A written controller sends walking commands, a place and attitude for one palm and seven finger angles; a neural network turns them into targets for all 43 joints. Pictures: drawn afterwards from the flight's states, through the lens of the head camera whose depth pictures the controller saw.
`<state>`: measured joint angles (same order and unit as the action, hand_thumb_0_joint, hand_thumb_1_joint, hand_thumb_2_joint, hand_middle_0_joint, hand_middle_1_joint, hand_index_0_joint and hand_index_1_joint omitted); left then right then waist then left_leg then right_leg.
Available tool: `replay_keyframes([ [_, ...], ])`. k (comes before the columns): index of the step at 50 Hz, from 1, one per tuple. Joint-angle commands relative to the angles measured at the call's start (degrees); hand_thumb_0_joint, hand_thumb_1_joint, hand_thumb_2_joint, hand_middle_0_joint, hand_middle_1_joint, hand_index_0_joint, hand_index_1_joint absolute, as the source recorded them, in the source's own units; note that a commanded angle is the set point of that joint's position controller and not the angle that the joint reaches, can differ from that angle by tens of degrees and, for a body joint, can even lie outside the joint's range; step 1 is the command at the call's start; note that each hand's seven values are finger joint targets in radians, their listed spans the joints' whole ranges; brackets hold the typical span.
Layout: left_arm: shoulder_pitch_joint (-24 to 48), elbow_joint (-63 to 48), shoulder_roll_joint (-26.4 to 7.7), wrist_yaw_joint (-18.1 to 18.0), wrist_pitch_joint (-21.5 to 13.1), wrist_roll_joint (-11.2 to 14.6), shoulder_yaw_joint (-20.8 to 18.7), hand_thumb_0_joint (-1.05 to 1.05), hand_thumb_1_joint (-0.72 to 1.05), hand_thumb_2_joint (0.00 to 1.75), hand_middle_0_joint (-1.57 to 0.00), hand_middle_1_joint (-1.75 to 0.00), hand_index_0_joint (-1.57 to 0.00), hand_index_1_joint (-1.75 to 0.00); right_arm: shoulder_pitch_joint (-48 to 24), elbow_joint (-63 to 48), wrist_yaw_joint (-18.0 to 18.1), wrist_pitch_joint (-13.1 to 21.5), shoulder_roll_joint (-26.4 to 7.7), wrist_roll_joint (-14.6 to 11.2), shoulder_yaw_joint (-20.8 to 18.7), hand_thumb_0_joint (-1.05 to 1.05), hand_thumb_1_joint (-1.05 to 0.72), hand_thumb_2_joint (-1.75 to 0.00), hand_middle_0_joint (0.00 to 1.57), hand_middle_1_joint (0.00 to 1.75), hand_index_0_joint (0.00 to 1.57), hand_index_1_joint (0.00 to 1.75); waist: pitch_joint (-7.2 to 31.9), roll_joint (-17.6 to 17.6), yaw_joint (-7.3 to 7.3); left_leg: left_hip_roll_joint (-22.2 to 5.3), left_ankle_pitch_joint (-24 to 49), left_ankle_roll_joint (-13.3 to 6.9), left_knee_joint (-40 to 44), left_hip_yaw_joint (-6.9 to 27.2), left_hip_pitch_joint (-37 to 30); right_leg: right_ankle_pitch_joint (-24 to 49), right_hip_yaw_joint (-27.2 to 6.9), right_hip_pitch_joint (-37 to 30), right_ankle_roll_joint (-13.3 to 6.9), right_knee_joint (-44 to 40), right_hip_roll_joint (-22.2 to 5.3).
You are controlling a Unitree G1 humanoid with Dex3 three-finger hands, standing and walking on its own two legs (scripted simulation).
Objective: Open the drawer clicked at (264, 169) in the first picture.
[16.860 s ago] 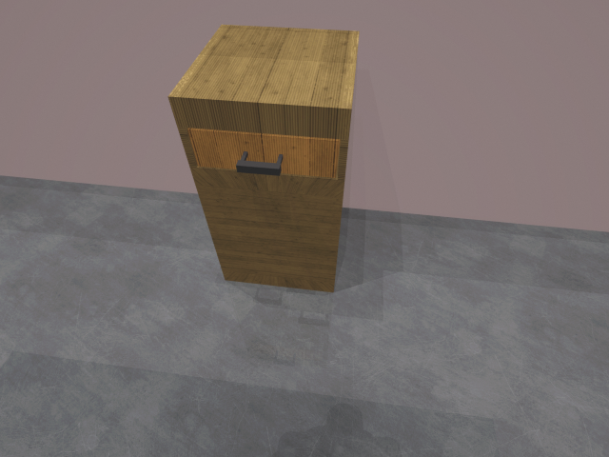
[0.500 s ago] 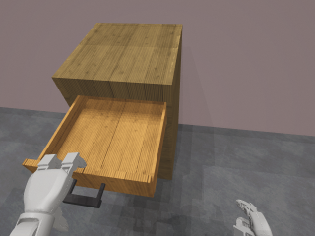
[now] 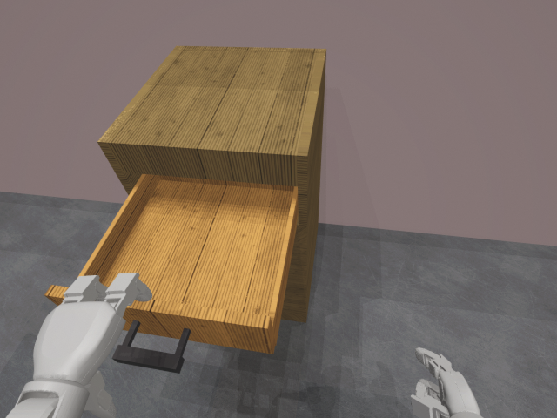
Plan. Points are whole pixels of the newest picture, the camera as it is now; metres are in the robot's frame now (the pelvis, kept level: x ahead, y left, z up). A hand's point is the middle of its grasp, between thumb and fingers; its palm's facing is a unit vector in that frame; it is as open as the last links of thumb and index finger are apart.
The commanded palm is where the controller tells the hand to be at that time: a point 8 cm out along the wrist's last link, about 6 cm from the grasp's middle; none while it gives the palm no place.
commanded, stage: draw the hand back to the body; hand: left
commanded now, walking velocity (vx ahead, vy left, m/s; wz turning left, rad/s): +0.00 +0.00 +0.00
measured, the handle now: (154, 345) +0.24 +0.25 -0.09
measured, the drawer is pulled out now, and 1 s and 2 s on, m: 0.30 0.30 0.30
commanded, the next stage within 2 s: step back with the hand held close in 1.56 s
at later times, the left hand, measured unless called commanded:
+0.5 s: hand (68, 347) +0.17 +0.27 +0.09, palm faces +0.02 -0.07 -1.00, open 13.8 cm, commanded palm +0.15 +0.27 +0.15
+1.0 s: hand (54, 308) +0.19 +0.25 +0.17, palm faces +0.37 -0.85 -0.38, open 11.8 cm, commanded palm +0.14 +0.29 +0.19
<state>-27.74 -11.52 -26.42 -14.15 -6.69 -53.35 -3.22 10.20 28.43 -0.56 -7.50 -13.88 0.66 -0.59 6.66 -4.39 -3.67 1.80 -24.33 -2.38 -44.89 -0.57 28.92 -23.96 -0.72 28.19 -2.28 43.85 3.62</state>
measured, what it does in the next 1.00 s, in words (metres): stands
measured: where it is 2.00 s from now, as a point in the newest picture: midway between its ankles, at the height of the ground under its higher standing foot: outside the picture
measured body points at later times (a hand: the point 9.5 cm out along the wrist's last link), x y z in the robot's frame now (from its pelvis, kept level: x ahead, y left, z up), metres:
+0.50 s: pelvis +0.00 +0.01 +0.01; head +0.01 -0.02 +0.46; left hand +0.17 +0.27 +0.14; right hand +0.20 -0.21 -0.09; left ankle -0.02 +0.09 -0.71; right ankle -0.02 -0.10 -0.71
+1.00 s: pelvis +0.01 +0.01 +0.03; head +0.00 -0.01 +0.48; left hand +0.16 +0.29 +0.19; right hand +0.20 -0.20 -0.05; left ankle -0.02 +0.09 -0.71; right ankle -0.02 -0.10 -0.71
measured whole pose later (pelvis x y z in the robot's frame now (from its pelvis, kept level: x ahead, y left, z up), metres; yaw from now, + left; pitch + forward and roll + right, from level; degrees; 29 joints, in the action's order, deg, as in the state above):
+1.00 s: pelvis +0.01 +0.01 +0.03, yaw +2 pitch -1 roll -1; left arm -31.6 -25.4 -18.7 -6.3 -5.5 4.0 -14.1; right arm 12.1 33.9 3.7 7.3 -11.8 -1.3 1.8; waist 0.6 -3.4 -2.1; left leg 3.0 -17.3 -2.8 -27.8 1.3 9.4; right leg -17.0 0.2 7.5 -1.4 25.5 2.2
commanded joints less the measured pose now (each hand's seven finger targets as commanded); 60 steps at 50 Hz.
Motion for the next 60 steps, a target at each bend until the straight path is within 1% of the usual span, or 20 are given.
replay_keyframes([
  [1, 3.11, -12.66, -13.46, -3.61, -1.39, -0.15, -10.7, 0.0, -0.5, 0.3, -0.3, -1.2, -0.3, -1.2, -5.57, -9.32, 0.52, 2.46, -5.48, 0.33, -2.07, 0.0, -0.9, -0.9, 0.2, 0.3, 0.2, 0.3, 7.66, 1.35, -0.16, -0.96, 18.06, -0.09, 4.43, 1.07, -7.64, 18.65, -1.35, -1.9, -0.58, -6.46, -1.68],
  [3, 2.94, -15.03, -14.6, -4.21, -1.45, -0.28, -12.16, 0.0, -0.5, 0.3, -0.3, -1.2, -0.3, -1.2, -5.44, -9.66, 0.42, 2.28, -5.51, 0.61, -1.98, 0.0, -0.9, -0.9, 0.2, 0.3, 0.2, 0.3, 10.66, -0.71, -1.09, -1.0, 19.75, 0.25, 4.52, 1.05, -9.04, 18.6, -1.34, -2.25, -0.82, -6.09, -1.58],
  [4, 1.28, -14.87, -11.7, -4.24, -1.25, 0.63, -10.01, 0.0, -0.5, 0.3, -0.3, -1.2, -0.3, -1.2, -5.45, -9.53, 0.37, 2.55, -5.07, 0.07, -2.31, 0.0, -0.9, -0.9, 0.2, 0.3, 0.2, 0.3, 8.91, -1.41, -0.08, -1.28, 20.96, 0.2, 4.37, 1.15, -9.52, 19.06, -0.78, -1.76, -0.79, -5.99, -1.59],
  [7, -2.8, -13.7, -11.19, -3.24, 0.06, 2.74, -10.35, 0.0, -0.5, 0.3, -0.3, -1.2, -0.3, -1.2, -5.61, -9.59, 0.05, 2.57, -5.46, -0.47, -2.28, 0.0, -0.9, -0.9, 0.2, 0.3, 0.2, 0.3, 7.93, 1.46, 0.01, -1.66, 21.85, 0.24, 4.75, 1.33, -8.97, 20.47, -0.7, -2.7, -0.34, -6.76, -1.63],
  [12, -0.48, -16.03, -12.51, -1.05, 0.89, 3.25, -9.85, 0.0, -0.5, 0.3, -0.3, -1.2, -0.3, -1.2, -6.18, -9.94, 0.49, 2.48, -6.04, -0.59, -1.92, 0.0, -0.9, -0.9, 0.2, 0.3, 0.2, 0.3, 6.6, 2.54, 0.27, -1.78, 19.07, -0.03, 6.29, 1.21, -8.91, 18.82, -0.97, -3.49, -0.02, -8.3, -2.04],
  [13, -0.56, -16.97, -14.2, -0.64, 0.62, 2.88, -11.05, 0.0, -0.5, 0.3, -0.3, -1.2, -0.3, -1.2, -5.93, -10.17, 0.48, 2.48, -5.99, -0.32, -1.67, 0.0, -0.9, -0.9, 0.2, 0.3, 0.2, 0.3, 8.36, 1.88, -0.76, -1.67, 19.26, -0.04, 6.54, 1.14, -9.7, 18.37, -0.79, -3.71, 0.06, -8.39, -2.08],
  [17, -3.4, -17.2, -14.21, 0.09, 0.61, 4.37, -12.03, 0.0, -0.5, 0.3, -0.3, -1.2, -0.3, -1.2, -6.19, -10.5, 0.88, 2.57, -6.16, -0.83, -1.47, 0.0, -0.9, -0.9, 0.2, 0.3, 0.2, 0.3, 4.61, 2.8, -0.28, -1.88, 18.83, 0.03, 7.24, 1.05, -9.02, 18.86, -1.08, -4.35, 0.16, -9.72, -2.32],
  [23, -3.35, -19.66, -16.6, 0.6, -0.23, 4.72, -14.74, 0.0, -0.5, 0.3, -0.3, -1.2, -0.3, -1.2, -5.84, -10.77, 0.82, 2.6, -6.24, -0.71, -1.31, 0.0, -0.9, -0.9, 0.2, 0.3, 0.2, 0.3, 6.44, 0.49, -1.29, -1.97, 19.49, 0.14, 7.91, 1.07, -11.17, 17.34, -0.13, -4.54, 0.22, -10.24, -2.21],
  [27, -3.8, -19.55, -15.74, 1.67, 0.23, 6.6, -14.52, 0.0, -0.5, 0.3, -0.3, -1.2, -0.3, -1.2, -6.5, -10.83, 1.11, 2.74, -6.51, -1.33, -1.45, 0.0, -0.9, -0.9, 0.2, 0.3, 0.2, 0.3, 4.14, 1.49, -0.32, -2.21, 17.78, 0.18, 8.74, 1.11, -10.81, 16.61, -0.31, -5.1, 0.43, -11.41, -2.44],
  [28, -3.44, -19.38, -17.24, 2.22, 0.25, 6.23, -15.31, 0.0, -0.5, 0.3, -0.3, -1.2, -0.3, -1.2, -6.31, -10.9, 1.08, 2.53, -6.53, -0.99, -1.07, 0.0, -0.9, -0.9, 0.2, 0.3, 0.2, 0.3, 4.89, 1.51, -1.14, -1.97, 17.83, 0.04, 9.07, 1.07, -11.0, 16.15, 0.31, -5.11, 0.58, -11.45, -2.37],
  [29, -3.53, -14.35, 8.19, 4.17, 1.61, 46.97, -8.28, 0.0, -0.47, 0.32, -0.3, -1.18, -0.3, -1.18, -1.89, -11.53, 2.73, 6.65, -1.69, -3.28, -1.44, 0.0, -0.9, -0.9, 0.2, 0.3, 0.2, 0.3, 0.33, 0.76, 4.55, -4.12, 18.45, -0.47, 11.84, 3.09, -18.56, 14.12, 3.05, -10.49, 0.21, -12.1, -2.56],
  [30, -1.2, -16.51, 1.45, 4.61, 0.6, 48.67, -11.1, 0.0, -0.43, 0.33, -0.29, -1.15, -0.29, -1.15, -0.89, -10.65, 3.67, 9.34, -4.15, -3.26, -1.02, 0.0, -0.9, -0.9, 0.2, 0.3, 0.2, 0.3, 1.84, 1.01, 2.96, -4.75, 18.55, -0.05, 13.33, 4.15, -19.96, 12.16, 2.66, -9.85, 0.4, -12.81, -2.69],
  [31, -2.16, -20.91, -1.18, 4.36, -0.06, 52.67, -13.62, 0.0, -0.4, 0.34, -0.29, -1.13, -0.29, -1.13, -2.39, -10.66, 5.1, 10.38, -3.97, -2.98, -0.78, 0.0, -0.9, -0.9, 0.2, 0.3, 0.2, 0.3, 2.03, 4.6, 1.95, -4.63, 20.18, 0.07, 14.37, 4.11, -19.51, 13.95, 2.74, -12.45, 0.62, -13.93, -3.03],
  [32, -0.92, -21.42, -1.86, 4.22, -0.55, 53.86, -14.19, 0.0, -0.36, 0.36, -0.29, -1.11, -0.29, -1.11, -3.19, -9.92, 5.97, 11.71, -4.11, -2.83, -0.22, 0.0, -0.9, -0.9, 0.2, 0.3, 0.2, 0.3, 1.37, 5.6, 1.99, -4.19, 19.47, 0.19, 15.02, 3.95, -19.0, 14.31, 2.75, -12.8, 0.85, -14.67, -3.28],
  [33, 2.22, -24.47, -2.12, 4.25, -1.66, 54.09, -13.75, 0.0, -0.32, 0.37, -0.29, -1.09, -0.29, -1.09, -2.92, -9.6, 6.41, 13.19, -4.5, -2.45, 0.35, 0.0, -0.9, -0.9, 0.2, 0.3, 0.2, 0.3, 2.61, 3.76, 1.7, -3.67, 20.71, 0.22, 15.93, 3.39, -19.82, 15.95, 2.72, -13.89, 0.84, -15.31, -3.9],
  [39, 0.33, -26.12, -1.51, 5.0, -2.44, 56.04, -14.87, 0.0, -0.12, 0.47, -0.27, -0.95, -0.27, -0.95, -3.7, -5.43, 5.99, 18.01, -3.45, -1.94, 0.98, 0.0, -0.9, -0.9, 0.2, 0.3, 0.2, 0.3, -3.47, -2.03, 1.25, -3.37, 23.44, 1.88, 19.58, 3.39, -19.29, 18.52, 3.05, -17.47, 0.15, -18.92, -4.39],
  [42, -0.23, -25.54, -1.52, 6.07, -2.47, 56.73, -16.43, 0.0, -0.01, 0.51, -0.26, -0.88, -0.26, -0.88, -4.73, -4.57, 5.26, 18.38, -3.51, -1.93, 0.66, 0.0, -0.9, -0.9, 0.2, 0.3, 0.2, 0.3, -4.42, -0.42, 1.01, -3.6, 24.46, 2.26, 20.47, 3.42, -19.61, 19.32, 3.18, -18.34, 0.12, -20.31, -3.74],
  [48, -3.62, -24.26, 0.42, 7.29, -2.27, 57.82, -16.6, 0.0, 0.2, 0.6, -0.25, -0.75, -0.25, -0.75, -4.92, -3.34, 4.47, 17.84, -3.83, -1.7, -0.19, 0.0, -0.9, -0.9, 0.2, 0.3, 0.2, 0.3, -2.51, 0.78, 1.19, -3.63, 27.62, 2.08, 21.21, 2.57, -21.67, 22.86, 3.17, -20.24, 0.5, -21.5, -3.68],
  [51, -2.5, -27.39, -1.01, 7.3, -2.53, 57.74, -17.66, 0.0, 0.31, 0.64, -0.24, -0.68, -0.24, -0.68, -5.36, -3.89, 4.41, 17.71, -3.91, -1.93, -0.45, 0.0, -0.9, -0.9, 0.2, 0.3, 0.2, 0.3, -0.02, 1.15, 0.99, -3.64, 28.76, 1.9, 21.14, 2.45, -23.03, 24.08, 2.78, -21.34, 0.66, -21.39, -3.97],
  [60, -1.84, -27.21, -1.68, 6.97, -2.75, 58.1, -19.7, 0.0, 0.62, 0.78, -0.22, -0.48, -0.22, -0.48, -6.2, -2.98, 4.82, 17.01, -3.79, -1.87, -0.58, 0.0, -0.9, -0.9, 0.2, 0.3, 0.2, 0.3, -2.25, 1.67, 0.9, -2.9, 26.73, 1.47, 21.69, 1.73, -23.04, 24.48, 2.7, -21.07, 0.86, -22.79, -3.97],
])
